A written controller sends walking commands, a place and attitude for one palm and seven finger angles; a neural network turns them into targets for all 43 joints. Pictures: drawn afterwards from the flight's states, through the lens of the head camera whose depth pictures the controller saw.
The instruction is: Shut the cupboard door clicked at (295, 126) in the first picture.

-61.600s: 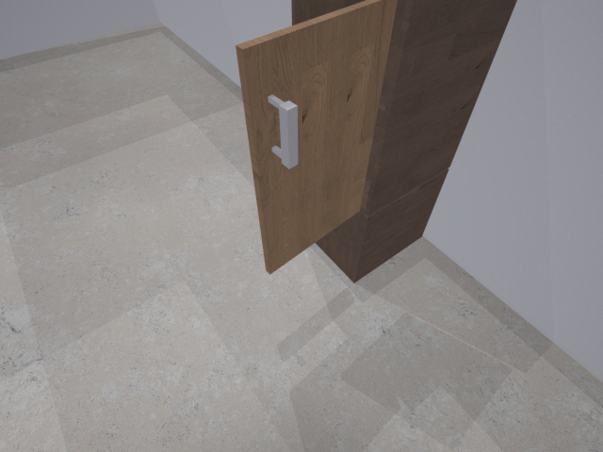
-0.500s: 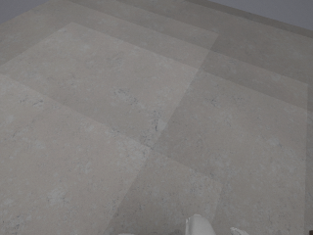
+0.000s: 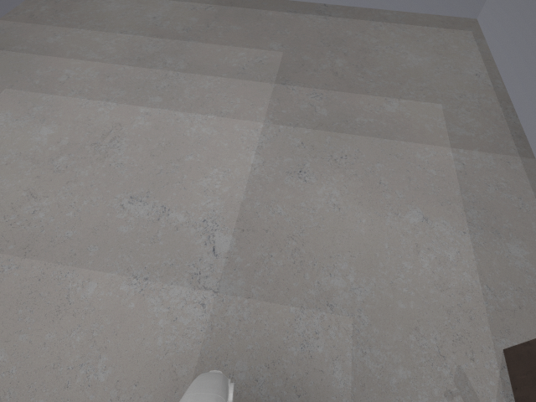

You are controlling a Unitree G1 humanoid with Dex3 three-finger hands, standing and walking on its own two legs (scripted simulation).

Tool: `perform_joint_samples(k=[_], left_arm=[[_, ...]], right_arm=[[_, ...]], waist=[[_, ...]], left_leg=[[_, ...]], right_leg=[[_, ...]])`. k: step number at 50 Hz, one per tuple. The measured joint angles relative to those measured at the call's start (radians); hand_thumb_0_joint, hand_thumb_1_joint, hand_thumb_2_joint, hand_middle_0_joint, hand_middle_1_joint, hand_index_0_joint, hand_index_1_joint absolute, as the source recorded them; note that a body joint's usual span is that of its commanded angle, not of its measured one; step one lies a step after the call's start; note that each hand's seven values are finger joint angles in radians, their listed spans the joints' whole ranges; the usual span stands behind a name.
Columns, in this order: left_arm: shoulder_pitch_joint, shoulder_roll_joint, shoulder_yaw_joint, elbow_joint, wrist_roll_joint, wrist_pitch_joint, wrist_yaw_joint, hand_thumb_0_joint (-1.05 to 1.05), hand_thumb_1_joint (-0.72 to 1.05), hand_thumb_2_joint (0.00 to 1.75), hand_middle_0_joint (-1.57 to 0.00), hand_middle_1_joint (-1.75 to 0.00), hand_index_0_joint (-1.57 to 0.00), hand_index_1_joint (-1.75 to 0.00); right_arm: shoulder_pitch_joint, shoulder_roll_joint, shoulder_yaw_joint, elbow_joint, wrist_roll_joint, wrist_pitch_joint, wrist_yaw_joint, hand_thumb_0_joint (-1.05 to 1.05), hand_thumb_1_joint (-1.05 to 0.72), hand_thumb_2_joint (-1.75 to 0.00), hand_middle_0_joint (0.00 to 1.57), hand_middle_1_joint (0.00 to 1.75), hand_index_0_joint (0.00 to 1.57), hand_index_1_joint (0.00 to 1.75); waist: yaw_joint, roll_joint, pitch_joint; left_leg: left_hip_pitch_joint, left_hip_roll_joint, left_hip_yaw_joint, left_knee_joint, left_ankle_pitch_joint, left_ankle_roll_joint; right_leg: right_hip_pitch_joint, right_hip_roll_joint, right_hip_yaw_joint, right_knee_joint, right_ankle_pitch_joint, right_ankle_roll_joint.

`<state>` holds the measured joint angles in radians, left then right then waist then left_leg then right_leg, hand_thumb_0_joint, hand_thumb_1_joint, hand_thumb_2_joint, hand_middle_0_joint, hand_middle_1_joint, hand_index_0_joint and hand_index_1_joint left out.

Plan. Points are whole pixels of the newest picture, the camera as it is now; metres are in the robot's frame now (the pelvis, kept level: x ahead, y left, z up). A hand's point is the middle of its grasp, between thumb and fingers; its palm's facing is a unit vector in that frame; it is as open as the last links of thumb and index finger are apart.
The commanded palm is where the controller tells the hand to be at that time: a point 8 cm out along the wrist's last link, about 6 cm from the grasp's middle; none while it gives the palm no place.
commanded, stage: turn to face it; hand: left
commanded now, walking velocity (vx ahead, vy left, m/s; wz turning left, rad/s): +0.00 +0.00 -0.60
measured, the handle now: out of the picture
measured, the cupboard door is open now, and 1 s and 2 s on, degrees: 24 24 24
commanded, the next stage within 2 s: take the last steps up to it in 1.92 s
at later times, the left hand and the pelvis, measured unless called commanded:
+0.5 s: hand (158, 349) +0.21 +0.21 -0.16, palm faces -0.31 -0.91 -0.28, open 7.4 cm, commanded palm none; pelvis +0.03 +0.03 -0.01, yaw -20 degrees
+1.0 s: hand (191, 330) +0.25 +0.16 -0.16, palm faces -0.58 -0.79 -0.20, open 7.4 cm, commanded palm none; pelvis +0.04 +0.05 +0.00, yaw -38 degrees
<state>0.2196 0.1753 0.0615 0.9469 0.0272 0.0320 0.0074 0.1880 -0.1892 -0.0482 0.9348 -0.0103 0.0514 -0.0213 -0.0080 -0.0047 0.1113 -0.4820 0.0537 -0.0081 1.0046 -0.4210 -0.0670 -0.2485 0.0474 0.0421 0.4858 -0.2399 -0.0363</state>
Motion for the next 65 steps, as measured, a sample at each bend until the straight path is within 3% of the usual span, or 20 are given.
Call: perform_joint_samples(k=[5, 8, 11, 13, 15, 21, 25, 28, 31, 38, 39, 40, 43, 46, 52, 55, 56, 58, 60, 65], left_arm=[[0.009, 0.024, 0.015, -0.008, 0.001, 0.011, -0.010, 0.00, 0.91, 0.90, -0.21, -0.30, -0.20, -0.30], [0.014, 0.038, 0.023, -0.019, -0.009, 0.026, -0.011, 0.00, 0.91, 0.90, -0.21, -0.30, -0.20, -0.30], [-0.011, 0.078, 0.035, -0.027, -0.006, 0.037, -0.017, 0.00, 0.91, 0.90, -0.21, -0.30, -0.20, -0.30], [-0.028, 0.098, 0.041, -0.035, -0.005, 0.042, -0.028, 0.00, 0.91, 0.90, -0.20, -0.30, -0.20, -0.30], [-0.042, 0.109, 0.042, -0.046, -0.005, 0.047, -0.037, 0.00, 0.91, 0.90, -0.20, -0.30, -0.20, -0.30], [-0.069, 0.109, 0.030, -0.076, -0.005, 0.046, -0.050, 0.00, 0.91, 0.90, -0.20, -0.30, -0.19, -0.30], [-0.071, 0.107, 0.016, -0.095, -0.002, 0.019, -0.052, 0.00, 0.91, 0.90, -0.20, -0.30, -0.20, -0.30], [-0.075, 0.073, 0.002, -0.088, -0.002, 0.001, -0.033, 0.00, 0.91, 0.90, -0.20, -0.30, -0.20, -0.30], [-0.060, 0.052, -0.006, -0.082, 0.000, 0.009, -0.020, 0.00, 0.91, 0.90, -0.20, -0.30, -0.20, -0.30], [-0.039, 0.049, -0.005, -0.058, 0.000, 0.028, -0.023, 0.00, 0.90, 0.90, -0.21, -0.30, -0.20, -0.30], [-0.035, 0.049, -0.003, -0.057, -0.004, 0.033, -0.023, 0.00, 0.90, 0.90, -0.21, -0.30, -0.20, -0.30], [-0.034, 0.054, 0.000, -0.057, -0.008, 0.039, -0.025, 0.00, 0.90, 0.90, -0.21, -0.30, -0.20, -0.30], [-0.049, 0.077, 0.010, -0.048, -0.006, 0.052, -0.030, 0.00, 0.91, 0.90, -0.21, -0.30, -0.20, -0.30], [-0.066, 0.087, 0.021, -0.045, -0.005, 0.059, -0.045, 0.00, 0.91, 0.90, -0.21, -0.30, -0.20, -0.30], [-0.082, 0.077, 0.017, -0.060, -0.008, 0.054, -0.055, 0.00, 0.91, 0.90, -0.20, -0.30, -0.20, -0.30], [-0.079, 0.075, 0.010, -0.072, -0.007, 0.036, -0.055, 0.00, 0.91, 0.90, -0.20, -0.30, -0.20, -0.30], [-0.081, 0.070, 0.009, -0.070, -0.004, 0.024, -0.050, 0.00, 0.91, 0.90, -0.20, -0.30, -0.20, -0.30], [-0.080, 0.055, 0.000, -0.066, -0.006, 0.008, -0.038, 0.00, 0.91, 0.90, -0.20, -0.30, -0.20, -0.30], [-0.069, 0.043, -0.004, -0.063, -0.006, 0.006, -0.027, 0.00, 0.91, 0.90, -0.20, -0.30, -0.20, -0.30], [-0.043, 0.035, -0.009, -0.049, -0.004, 0.013, -0.019, 0.00, 0.91, 0.90, -0.21, -0.30, -0.20, -0.30]], right_arm=[[-0.039, -0.001, 0.004, -0.034, 0.007, -0.015, -0.002, 0.00, -0.91, -0.90, 0.20, 0.29, 0.20, 0.30], [-0.035, -0.011, 0.011, -0.058, 0.002, -0.042, -0.004, 0.00, -0.91, -0.90, 0.20, 0.29, 0.20, 0.30], [-0.038, 0.007, 0.028, -0.069, -0.014, -0.046, -0.003, 0.00, -0.91, -0.90, 0.20, 0.29, 0.20, 0.30], [-0.030, 0.013, 0.037, -0.077, -0.019, -0.041, -0.002, 0.00, -0.91, -0.90, 0.20, 0.29, 0.20, 0.30], [-0.023, 0.013, 0.042, -0.081, -0.020, -0.036, -0.002, 0.00, -0.91, -0.90, 0.20, 0.29, 0.20, 0.30], [-0.005, -0.017, 0.028, -0.075, -0.019, -0.027, 0.006, 0.00, -0.90, -0.90, 0.20, 0.30, 0.21, 0.30], [0.018, -0.051, 0.009, -0.069, -0.009, -0.013, 0.014, 0.00, -0.90, -0.90, 0.20, 0.30, 0.21, 0.30], [0.003, -0.090, -0.009, -0.045, -0.003, 0.018, 0.007, 0.00, -0.91, -0.90, 0.20, 0.30, 0.20, 0.30], [-0.006, -0.097, -0.013, -0.038, -0.001, 0.021, 0.005, 0.00, -0.91, -0.90, 0.20, 0.29, 0.20, 0.30], [0.001, -0.066, 0.000, -0.066, 0.005, -0.007, 0.006, 0.00, -0.91, -0.90, 0.20, 0.29, 0.20, 0.30], [0.008, -0.064, 0.004, -0.071, 0.005, -0.016, 0.005, 0.00, -0.91, -0.90, 0.20, 0.29, 0.20, 0.30], [0.013, -0.059, 0.007, -0.073, 0.001, -0.026, 0.004, 0.00, -0.91, -0.90, 0.20, 0.29, 0.20, 0.30], [0.028, -0.030, 0.026, -0.072, -0.012, -0.036, 0.001, 0.00, -0.91, -0.90, 0.20, 0.29, 0.20, 0.30], [0.045, -0.011, 0.038, -0.066, -0.018, -0.031, -0.002, 0.00, -0.91, -0.90, 0.20, 0.29, 0.20, 0.30], [0.056, -0.016, 0.028, -0.049, -0.019, -0.024, 0.002, 0.00, -0.90, -0.90, 0.20, 0.30, 0.20, 0.30], [0.064, -0.032, 0.015, -0.045, -0.012, -0.017, 0.010, 0.00, -0.90, -0.90, 0.20, 0.30, 0.21, 0.30], [0.060, -0.042, 0.009, -0.041, -0.008, -0.010, 0.012, 0.00, -0.90, -0.90, 0.20, 0.30, 0.20, 0.30], [0.039, -0.061, -0.002, -0.028, -0.005, 0.014, 0.010, 0.00, -0.90, -0.90, 0.20, 0.30, 0.20, 0.30], [0.018, -0.071, -0.008, -0.020, -0.004, 0.027, 0.007, 0.00, -0.91, -0.90, 0.20, 0.30, 0.20, 0.30], [-0.009, -0.071, -0.011, -0.039, -0.004, 0.016, 0.010, 0.00, -0.91, -0.90, 0.20, 0.29, 0.20, 0.30]], waist=[[0.020, -0.022, -0.006], [0.021, -0.013, -0.028], [0.034, -0.044, -0.013], [0.037, -0.046, -0.010], [0.037, -0.037, -0.008], [0.019, 0.014, -0.010], [0.009, 0.029, -0.023], [0.001, 0.067, -0.011], [-0.001, 0.053, -0.011], [0.003, -0.012, -0.024], [0.003, -0.011, -0.031], [0.001, -0.016, -0.034], [0.006, -0.046, -0.022], [0.009, -0.043, -0.013], [0.001, 0.013, -0.007], [-0.003, 0.032, -0.016], [-0.003, 0.044, -0.014], [-0.008, 0.066, -0.007], [-0.007, 0.066, -0.006], [-0.005, 0.035, -0.015]], left_leg=[[0.064, -0.009, -0.009, -0.241, 0.042, -0.003], [0.135, 0.001, -0.002, -0.426, 0.211, 0.024], [0.150, 0.011, 0.052, -0.384, 0.154, 0.056], [0.178, 0.027, 0.076, -0.415, 0.145, 0.058], [0.204, 0.045, 0.098, -0.451, 0.159, 0.054], [0.233, 0.100, 0.171, -0.461, 0.149, 0.042], [0.192, 0.126, 0.206, -0.335, 0.077, 0.019], [0.088, 0.086, 0.090, -0.068, -0.083, 0.006], [0.027, 0.041, 0.056, 0.052, -0.058, -0.006], [0.117, -0.010, 0.052, -0.293, 0.043, -0.009], [0.150, -0.008, 0.050, -0.383, 0.085, -0.002], [0.157, -0.005, 0.056, -0.414, 0.151, 0.028], [0.169, 0.011, 0.098, -0.391, 0.135, 0.065], [0.207, 0.037, 0.127, -0.435, 0.141, 0.060], [0.233, 0.102, 0.187, -0.451, 0.145, 0.037], [0.207, 0.130, 0.215, -0.374, 0.103, 0.015], [0.182, 0.136, 0.204, -0.312, 0.046, 0.008], [0.110, 0.103, 0.122, -0.135, -0.068, 0.003], [0.045, 0.062, 0.071, 0.015, -0.061, -0.001], [-0.006, 0.024, 0.046, 0.044, 0.017, -0.019]], right_leg=[[-0.006, -0.001, 0.065, 0.036, -0.029, 0.028], [-0.048, 0.018, 0.086, 0.138, -0.108, 0.047], [-0.139, 0.001, 0.037, 0.416, -0.280, 0.058], [-0.182, -0.016, -0.013, 0.541, -0.282, 0.071], [-0.195, -0.036, -0.052, 0.566, -0.265, 0.082], [-0.123, -0.064, -0.108, 0.345, -0.222, 0.081], [-0.017, -0.065, -0.109, 0.093, -0.051, 0.041], [-0.041, -0.044, -0.090, 0.137, -0.080, 0.020], [-0.031, -0.043, -0.050, 0.096, -0.058, 0.026], [-0.047, -0.035, 0.045, 0.082, -0.038, 0.049], [-0.059, -0.024, 0.055, 0.100, -0.046, 0.056], [-0.076, -0.018, 0.062, 0.131, -0.061, 0.054], [-0.157, -0.017, 0.032, 0.383, -0.237, 0.061], [-0.198, -0.035, -0.033, 0.539, -0.250, 0.078], [-0.117, -0.058, -0.106, 0.344, -0.227, 0.076], [-0.023, -0.060, -0.119, 0.125, -0.087, 0.055], [-0.022, -0.051, -0.116, 0.112, -0.065, 0.030], [-0.037, -0.038, -0.107, 0.137, -0.078, 0.006], [-0.031, -0.031, -0.085, 0.110, -0.068, 0.000], [-0.013, -0.019, -0.028, 0.024, -0.010, 0.001]])
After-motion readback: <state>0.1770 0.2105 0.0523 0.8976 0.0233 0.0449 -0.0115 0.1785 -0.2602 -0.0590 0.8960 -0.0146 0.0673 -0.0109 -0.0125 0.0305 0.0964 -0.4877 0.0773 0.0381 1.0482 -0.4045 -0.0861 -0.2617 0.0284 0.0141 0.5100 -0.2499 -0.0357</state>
